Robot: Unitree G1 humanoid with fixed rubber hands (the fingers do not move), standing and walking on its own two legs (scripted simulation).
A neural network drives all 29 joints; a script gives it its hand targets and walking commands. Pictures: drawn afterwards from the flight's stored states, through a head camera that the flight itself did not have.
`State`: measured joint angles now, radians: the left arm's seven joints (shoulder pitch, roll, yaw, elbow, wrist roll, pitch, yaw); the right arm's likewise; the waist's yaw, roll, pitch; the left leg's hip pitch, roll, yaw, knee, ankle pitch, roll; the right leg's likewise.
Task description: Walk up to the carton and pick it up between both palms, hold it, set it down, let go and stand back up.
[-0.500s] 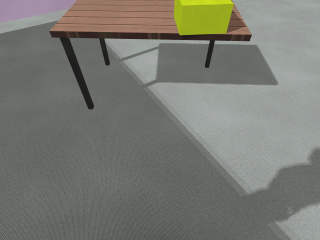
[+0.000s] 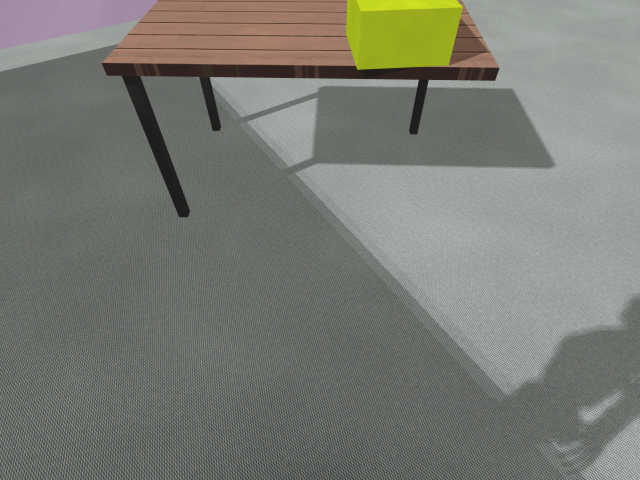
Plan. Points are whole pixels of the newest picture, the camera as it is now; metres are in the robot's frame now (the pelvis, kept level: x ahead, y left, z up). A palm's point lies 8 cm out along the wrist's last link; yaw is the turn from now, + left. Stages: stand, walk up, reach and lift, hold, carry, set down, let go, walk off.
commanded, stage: walk up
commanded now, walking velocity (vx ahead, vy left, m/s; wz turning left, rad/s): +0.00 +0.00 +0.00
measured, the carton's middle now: (397, 22) +1.35 -0.26 +0.01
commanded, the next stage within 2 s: none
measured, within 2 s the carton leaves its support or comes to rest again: neither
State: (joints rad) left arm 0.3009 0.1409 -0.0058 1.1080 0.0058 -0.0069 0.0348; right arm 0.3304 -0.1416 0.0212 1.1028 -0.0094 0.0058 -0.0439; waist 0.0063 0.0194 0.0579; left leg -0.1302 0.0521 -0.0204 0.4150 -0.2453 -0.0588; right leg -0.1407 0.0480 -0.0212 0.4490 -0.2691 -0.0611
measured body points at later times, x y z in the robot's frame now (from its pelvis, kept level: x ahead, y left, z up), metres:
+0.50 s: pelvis +0.07 +0.05 -0.02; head +0.05 +0.05 +0.43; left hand +0.03 +0.32 -0.17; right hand +0.08 -0.21 -0.15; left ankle +0.10 +0.16 -0.74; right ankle -0.01 -0.07 -0.70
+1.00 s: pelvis +0.27 -0.05 -0.03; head +0.30 -0.08 +0.42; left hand +0.45 +0.15 -0.15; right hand +0.15 -0.28 -0.17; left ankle +0.19 +0.12 -0.65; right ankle +0.33 -0.16 -0.74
